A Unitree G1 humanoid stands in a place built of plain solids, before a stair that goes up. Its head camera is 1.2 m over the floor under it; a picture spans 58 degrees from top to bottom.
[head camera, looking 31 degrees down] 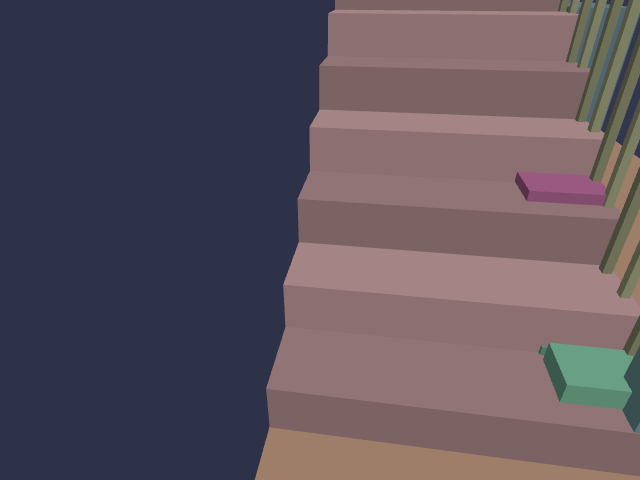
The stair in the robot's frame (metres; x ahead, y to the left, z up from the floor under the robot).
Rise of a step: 0.18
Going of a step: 0.27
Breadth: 1.09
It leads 8 degrees to the right of straight ahead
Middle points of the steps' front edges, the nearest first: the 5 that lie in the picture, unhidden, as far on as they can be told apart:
0.78 -0.38 0.18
1.04 -0.42 0.36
1.31 -0.46 0.54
1.57 -0.50 0.72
1.84 -0.54 0.89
